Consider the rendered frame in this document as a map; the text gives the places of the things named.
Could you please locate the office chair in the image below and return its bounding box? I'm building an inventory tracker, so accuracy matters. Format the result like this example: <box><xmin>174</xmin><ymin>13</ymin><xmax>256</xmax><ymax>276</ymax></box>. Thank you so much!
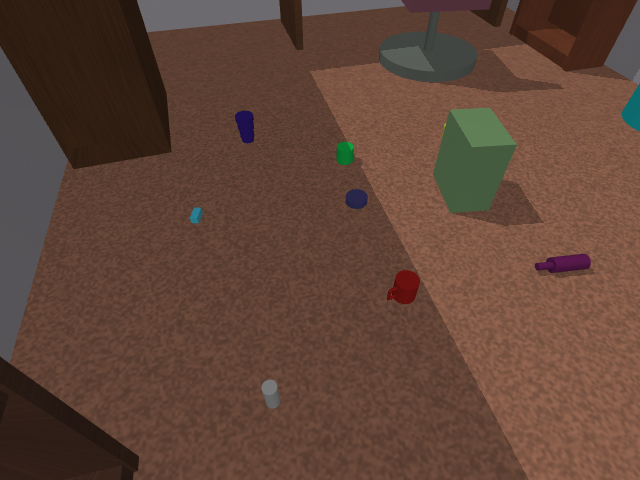
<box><xmin>379</xmin><ymin>0</ymin><xmax>492</xmax><ymax>82</ymax></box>

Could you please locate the bookshelf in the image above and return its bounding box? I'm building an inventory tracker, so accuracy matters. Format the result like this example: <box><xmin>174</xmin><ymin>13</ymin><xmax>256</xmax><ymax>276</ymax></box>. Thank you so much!
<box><xmin>0</xmin><ymin>357</ymin><xmax>139</xmax><ymax>480</ymax></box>
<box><xmin>509</xmin><ymin>0</ymin><xmax>638</xmax><ymax>71</ymax></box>

